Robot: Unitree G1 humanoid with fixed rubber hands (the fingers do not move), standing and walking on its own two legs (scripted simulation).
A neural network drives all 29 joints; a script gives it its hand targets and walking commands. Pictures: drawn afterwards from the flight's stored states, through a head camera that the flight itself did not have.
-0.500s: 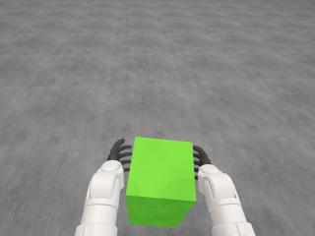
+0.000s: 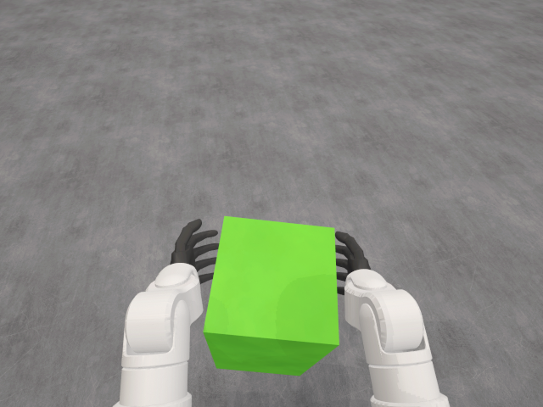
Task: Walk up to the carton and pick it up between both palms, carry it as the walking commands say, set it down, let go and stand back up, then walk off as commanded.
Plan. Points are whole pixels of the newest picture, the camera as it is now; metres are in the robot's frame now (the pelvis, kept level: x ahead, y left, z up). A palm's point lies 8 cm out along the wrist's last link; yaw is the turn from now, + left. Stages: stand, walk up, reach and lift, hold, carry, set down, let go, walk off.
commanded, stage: carry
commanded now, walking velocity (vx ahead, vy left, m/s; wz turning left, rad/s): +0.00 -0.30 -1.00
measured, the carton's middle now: (267, 307) +0.28 +0.03 +0.00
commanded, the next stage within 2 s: none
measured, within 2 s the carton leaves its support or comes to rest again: neither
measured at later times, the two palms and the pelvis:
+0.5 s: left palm (371, 301) +0.25 -0.10 +0.09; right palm out of the picture +0.15 -0.31 +0.08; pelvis -0.09 -0.10 +0.01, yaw -25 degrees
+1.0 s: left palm out of the picture +0.05 -0.42 +0.07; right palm out of the picture -0.16 -0.54 +0.06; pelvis -0.24 -0.24 +0.00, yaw -56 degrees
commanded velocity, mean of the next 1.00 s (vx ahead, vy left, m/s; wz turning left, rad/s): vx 0.00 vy -0.29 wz -0.98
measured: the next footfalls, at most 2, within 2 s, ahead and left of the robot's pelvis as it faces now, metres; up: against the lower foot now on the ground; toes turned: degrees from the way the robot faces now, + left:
right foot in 0.06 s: +0.08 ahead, -0.14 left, +0.00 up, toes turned -10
left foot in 0.32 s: +0.04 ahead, +0.03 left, +0.00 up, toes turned -4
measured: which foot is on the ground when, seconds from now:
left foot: down 0.00-0.08, up 0.10-0.30, down 0.32-0.64, up 0.66-0.84, down 0.86-1.00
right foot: up 0.00-0.04, down 0.06-0.32, up 0.34-0.62, down 0.64-0.86, up 0.88-1.00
